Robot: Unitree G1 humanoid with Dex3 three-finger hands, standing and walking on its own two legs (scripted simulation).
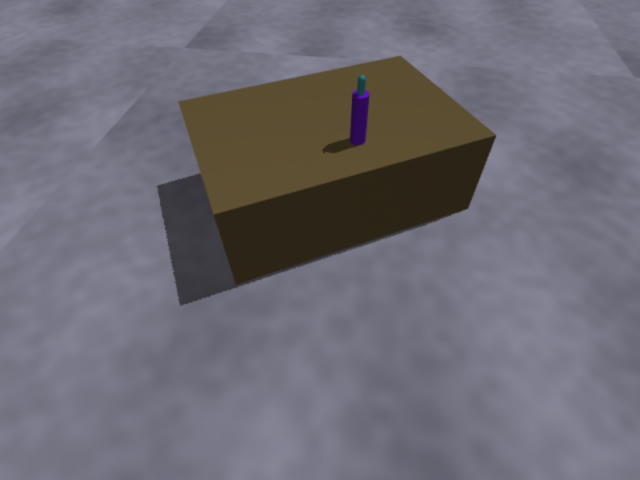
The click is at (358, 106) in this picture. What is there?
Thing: necked bottle
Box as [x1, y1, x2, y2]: [350, 75, 369, 144]
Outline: 363,75 359,76 358,88 352,93 350,141 354,144 361,144 364,142 369,94 364,89 365,77
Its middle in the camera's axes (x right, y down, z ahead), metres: +0.13 -0.44 +1.36
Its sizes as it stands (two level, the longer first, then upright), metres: 0.058 0.058 0.252
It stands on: a support 0.39 m high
